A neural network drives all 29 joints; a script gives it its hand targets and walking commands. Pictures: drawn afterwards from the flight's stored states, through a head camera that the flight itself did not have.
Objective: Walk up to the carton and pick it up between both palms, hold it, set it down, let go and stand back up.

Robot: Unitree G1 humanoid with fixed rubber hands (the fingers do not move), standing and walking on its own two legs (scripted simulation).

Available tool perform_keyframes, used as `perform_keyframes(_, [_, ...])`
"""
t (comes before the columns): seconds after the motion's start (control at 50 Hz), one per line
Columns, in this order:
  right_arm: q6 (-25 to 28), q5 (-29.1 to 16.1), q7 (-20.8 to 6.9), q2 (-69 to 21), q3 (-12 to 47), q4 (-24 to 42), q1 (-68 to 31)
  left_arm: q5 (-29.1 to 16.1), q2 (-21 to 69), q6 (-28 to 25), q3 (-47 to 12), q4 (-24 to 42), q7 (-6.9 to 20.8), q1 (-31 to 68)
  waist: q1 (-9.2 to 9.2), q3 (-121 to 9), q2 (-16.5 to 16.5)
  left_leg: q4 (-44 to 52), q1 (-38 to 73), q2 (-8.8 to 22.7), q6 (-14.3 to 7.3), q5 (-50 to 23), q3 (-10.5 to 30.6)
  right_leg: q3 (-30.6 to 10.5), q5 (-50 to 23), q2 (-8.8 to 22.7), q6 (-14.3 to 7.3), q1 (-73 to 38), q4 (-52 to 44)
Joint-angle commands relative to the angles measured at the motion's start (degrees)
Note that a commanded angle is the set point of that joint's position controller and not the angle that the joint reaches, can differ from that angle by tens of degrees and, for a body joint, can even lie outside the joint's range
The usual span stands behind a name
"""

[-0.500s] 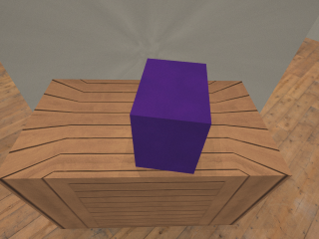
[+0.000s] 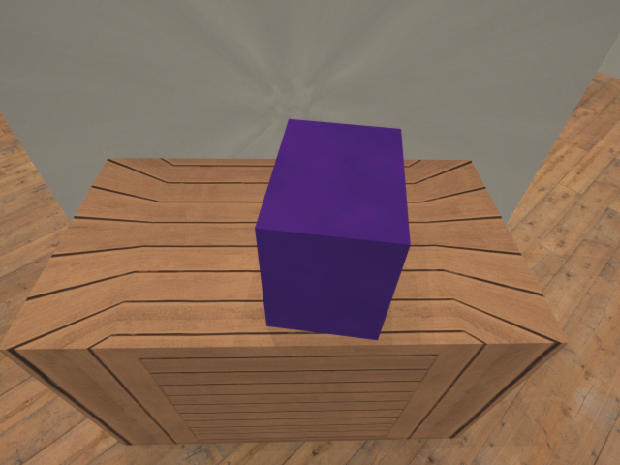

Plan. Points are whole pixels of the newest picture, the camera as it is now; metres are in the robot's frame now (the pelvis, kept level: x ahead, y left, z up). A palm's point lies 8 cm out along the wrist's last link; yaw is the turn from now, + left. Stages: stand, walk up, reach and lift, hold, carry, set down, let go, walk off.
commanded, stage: walk up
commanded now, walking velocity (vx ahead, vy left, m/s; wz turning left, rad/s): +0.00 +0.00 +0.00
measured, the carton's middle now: (332, 228) +0.52 -0.03 -0.01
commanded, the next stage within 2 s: stand in 0.90 s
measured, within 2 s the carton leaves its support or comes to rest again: neither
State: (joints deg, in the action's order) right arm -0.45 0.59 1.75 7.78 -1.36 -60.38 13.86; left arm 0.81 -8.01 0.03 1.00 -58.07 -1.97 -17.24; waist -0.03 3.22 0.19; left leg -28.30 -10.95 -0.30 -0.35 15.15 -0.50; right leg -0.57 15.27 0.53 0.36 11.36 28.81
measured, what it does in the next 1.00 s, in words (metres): steps to the right: right foot, then left foot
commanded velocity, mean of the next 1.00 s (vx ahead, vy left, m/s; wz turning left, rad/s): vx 0.04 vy -0.02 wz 0.00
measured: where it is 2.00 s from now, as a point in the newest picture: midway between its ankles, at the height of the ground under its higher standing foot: outside the picture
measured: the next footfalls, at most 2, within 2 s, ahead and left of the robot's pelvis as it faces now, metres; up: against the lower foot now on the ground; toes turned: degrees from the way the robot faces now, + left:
right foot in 0.42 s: +0.09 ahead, -0.18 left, +0.00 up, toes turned -3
left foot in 0.70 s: +0.05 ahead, +0.01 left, +0.00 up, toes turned +5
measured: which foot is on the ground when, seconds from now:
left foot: down 0.00-0.44, up 0.46-0.68, down 0.70-1.00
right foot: down 0.00-0.20, up 0.22-0.40, down 0.42-1.00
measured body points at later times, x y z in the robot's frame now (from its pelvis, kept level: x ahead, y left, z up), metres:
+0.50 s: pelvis +0.03 -0.07 +0.00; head +0.04 -0.11 +0.44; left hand +0.06 +0.16 -0.14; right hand -0.03 -0.29 -0.18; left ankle +0.00 +0.10 -0.73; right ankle +0.05 -0.18 -0.74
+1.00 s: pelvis +0.05 -0.09 +0.01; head +0.06 -0.10 +0.46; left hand +0.03 +0.11 -0.16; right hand +0.04 -0.30 -0.16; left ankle +0.01 +0.01 -0.74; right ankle +0.05 -0.18 -0.74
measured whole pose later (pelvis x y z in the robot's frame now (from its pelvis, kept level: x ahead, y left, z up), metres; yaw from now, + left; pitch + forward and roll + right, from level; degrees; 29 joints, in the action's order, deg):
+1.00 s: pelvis +0.05 -0.09 +0.01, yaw +0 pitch -2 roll +0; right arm 0.3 0.6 2.8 6.3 0.3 -66.4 15.6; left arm 0.4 -6.4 -1.2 -0.1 -65.7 -2.3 -16.6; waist 0.4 2.8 0.3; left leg -22.5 -4.8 -0.3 -0.9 15.7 -2.6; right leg 4.8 12.9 -1.1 -2.8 8.6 23.4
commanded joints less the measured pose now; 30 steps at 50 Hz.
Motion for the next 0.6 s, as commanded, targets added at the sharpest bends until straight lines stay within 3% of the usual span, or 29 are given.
perform_keyframes(0.0, [0.53, -0.11, 0.5, 4.18, -0.59, -0.07, 3.32, 0.17, -5.05, -0.62, 0.93, 0.16, -0.71, -3.31, -0.38, 1.97, -0.71, 6.86, -1.29, 3.51, -1.47, -5.34, 4.9, -4.08, -4.27, 3.04, -2.52, 2.43, -6.65])
perform_keyframes(0.1, [0.73, 0.04, 0.59, 3.88, -0.41, -2.15, 3.41, 0.21, -4.34, -0.8, 0.84, -2.29, -1.01, -3.91, -0.14, 1.48, -0.48, 7.14, -0.7, 3.86, -1.65, -7.0, 4.89, -4.0, -5.8, 3.35, -2.7, 1.1, -7.29])
perform_keyframes(0.12, [0.99, 0.68, 0.78, 8.71, -1.84, 2.44, 1.31, -1.1, -8.48, -0.07, 2.67, -2.44, -1.27, -2.58, -2.36, 2.6, -3.2, 4.73, -0.68, 9.19, -1.41, -13.19, 8.03, -2.02, -10.58, 3.0, -2.48, 4.58, -4.07])
perform_keyframes(0.14, [0.91, 1.0, 1.04, 11.25, -2.78, 0.69, 5.78, -0.77, -7.75, 0.44, 3.03, -2.64, -0.54, -3.64, -3.86, -1.77, -0.23, 8.19, 3.58, 13.68, -3.54, 6.85, 14.21, 0.88, 4.04, 0.28, -2.16, 8.12, 1.3])
perform_keyframes(0.16, [0.4, 0.96, 1.05, 14.08, -4.16, -1.61, 12.44, -0.02, -6.5, 0.89, 2.73, -2.2, 0.31, -3.17, -5.39, -1.21, 6.58, 15.74, 6.77, 19.82, -6.44, 32.68, 23.52, 4.33, 16.26, -1.48, -1.43, 17.94, 11.15])
perform_keyframes(0.18, [0.13, 0.64, 1.29, 15.51, -4.84, -3.18, 15.2, 0.83, -6.67, 1.08, 2.7, 0.66, 1.22, 0.79, -6.68, 2.02, 14.51, 22.83, 3.02, 25.98, -8.43, 45.09, 33.44, 3.81, 16.18, 0.92, -0.16, 25.28, 23.29])
perform_keyframes(0.2, [0.25, 0.57, 1.4, 15.58, -5.01, -2.78, 13.0, 1.47, -5.79, 0.93, 2.28, 2.29, 2.15, 3.17, -5.25, 4.22, 13.84, 25.66, -1.57, 26.89, -8.72, 43.46, 33.78, 1.98, 11.76, 3.3, -0.06, 25.28, 28.46])
perform_keyframes(0.22, [0.53, 0.62, 1.48, 13.83, -4.78, -2.66, 11.86, 2.19, -5.76, 0.49, 2.5, 2.68, 2.68, 3.49, -4.19, 5.67, 12.48, 25.7, -2.27, 25.88, -8.73, 40.46, 32.83, 0.82, 9.58, 4.17, -0.01, 26.36, 28.98])
perform_keyframes(0.24, [0.87, 0.78, 1.32, 13.0, -4.59, -2.31, 9.01, 1.92, -4.94, 0.04, 2.47, 1.77, 2.98, 1.95, -1.99, 6.88, 11.21, 25.39, -5.27, 24.59, -7.52, 33.42, 28.64, -0.42, 7.81, 5.03, 0.02, 24.18, 28.65])
perform_keyframes(0.26, [1.43, 1.03, 1.31, 10.41, -3.89, -1.82, 5.29, 1.49, -3.71, -0.27, 2.48, 1.19, 2.94, -0.36, 0.15, 6.27, 11.97, 23.68, -8.26, 20.82, -5.25, 22.03, 20.1, -0.28, 5.96, 4.65, -0.22, 18.42, 24.29])
perform_keyframes(0.3, [1.37, 0.17, 1.56, 4.38, -2.27, -2.45, 2.11, 0.06, 0.72, -1.63, 1.04, -0.29, 2.84, -2.6, 2.76, 3.86, 12.61, 16.28, -10.19, 7.55, -3.73, -0.73, 3.54, 2.95, 5.7, 1.77, 0.32, 6.1, 11.45])
perform_keyframes(0.32, [0.76, 0.26, 1.98, 3.76, -1.95, -3.54, 2.98, -0.37, 0.28, -2.07, 0.83, -0.84, 2.26, -1.66, 2.62, 4.03, 9.98, 9.54, -4.77, 4.46, -3.81, -16.35, -0.54, 4.73, 0.78, 0.09, -0.08, 5.04, 1.3])
perform_keyframes(0.34, [0.34, 0.41, 1.65, 6.04, -2.62, -3.77, 4.42, -1.1, -0.06, -2.63, 0.77, -1.94, 1.44, -3.42, 2.45, 1.03, 9.62, 4.86, -2.19, 4.66, -3.04, -20.91, -0.93, 7.42, -8.04, -1.99, -0.07, 1.63, -6.73])
perform_keyframes(0.36, [0.03, 0.17, 1.34, 7.01, -2.77, -3.82, 5.67, -1.01, -1.78, -2.93, 0.9, -3.17, 0.71, -6.22, 2.37, -0.24, 7.81, 1.61, -3.35, 4.5, -2.77, -17.58, -0.05, 6.84, -12.63, -1.51, 0.32, -3.44, -9.93])
perform_keyframes(0.38, [0.04, -0.04, 0.86, 6.0, -2.27, -4.1, 8.96, -0.52, -3.94, -2.87, 1.46, -4.69, 0.13, -9.51, 1.44, -2.77, 1.76, -0.57, -7.28, 5.5, -1.52, -8.79, 1.53, 4.01, -13.36, 1.75, 0.88, -9.54, -8.69])
perform_keyframes(0.4, [-0.16, -0.17, 0.67, 2.58, -0.86, -3.8, 11.96, -0.12, -6.96, -2.51, 2.06, -3.81, 0.08, -10.19, 0.45, -4.46, -8.25, -4.08, -13.11, 2.82, 0.29, 7.24, -0.05, -6.13, -16.08, 10.93, -0.21, -12.27, -9.93])
perform_keyframes(0.42, [-1.07, -0.94, 1.03, 0.07, 0.05, -3.39, 11.28, -0.4, -7.47, -1.9, 1.42, -3.57, 0.16, -9.9, 1.21, -4.5, -14.27, -9.73, -8.7, 1.51, 1.23, 16.86, -0.96, -10.94, -10.26, 16.52, -3.14, -3.53, -14.91])
perform_keyframes(0.44, [-1.65, -1.15, 1.17, 1.32, -0.27, -2.95, 10.75, 0.35, -8.47, -1.62, 1.04, -3.16, 0.26, -5.42, 0.51, -2.25, -17.97, -13.28, -6.64, 2.0, 1.35, 16.94, 0.13, -16.82, -2.12, 18.43, -6.67, 3.48, -18.0])
perform_keyframes(0.46, [-1.57, -0.44, 1.04, 2.52, -0.28, -3.35, 9.28, 0.53, -6.71, -1.55, 0.66, -2.12, 0.18, -2.25, 0.24, 0.31, -15.64, -13.67, -7.23, 2.14, 1.35, 14.88, 0.38, -15.71, -4.37, 16.18, -7.43, 3.82, -17.07])
perform_keyframes(0.48, [-1.41, -0.02, 0.56, 2.82, -0.57, -3.34, 8.6, 0.77, -5.75, -1.77, 0.23, -1.16, 0.02, -0.12, 0.06, 0.49, -15.14, -14.09, -9.11, 2.51, 1.46, 13.15, 0.73, -12.72, -11.25, 14.09, -7.61, 0.98, -15.65])
perform_keyframes(0.52, [-1.31, 0.4, 0.21, 2.24, -0.39, -4.82, 10.45, 0.3, -5.28, -2.38, -0.19, -0.53, -0.41, 0.01, -0.97, -0.43, -10.91, -14.9, -7.91, 2.92, 1.46, 10.37, -0.08, -7.6, -24.88, 13.15, -7.4, -0.5, -12.52])
perform_keyframes(0.56, [-1.06, 0.46, 0.45, 1.3, 0.2, -5.41, 11.38, 0.2, -4.0, -2.33, -0.34, -1.01, -0.59, 0.07, -1.96, -2.07, -8.95, -12.87, -4.27, 2.49, 1.65, 10.28, -0.78, -6.16, -27.39, 12.75, -8.55, -0.47, -11.0])
perform_keyframes(0.58, [-1.24, 0.2, 0.67, 1.64, 0.22, -5.62, 10.46, 0.48, -4.21, -2.29, -0.24, -1.18, -0.56, 0.23, -1.75, -2.23, -8.87, -11.27, -3.08, 2.61, 1.67, 9.75, -0.7, -6.5, -23.94, 12.39, -8.87, 0.03, -11.2])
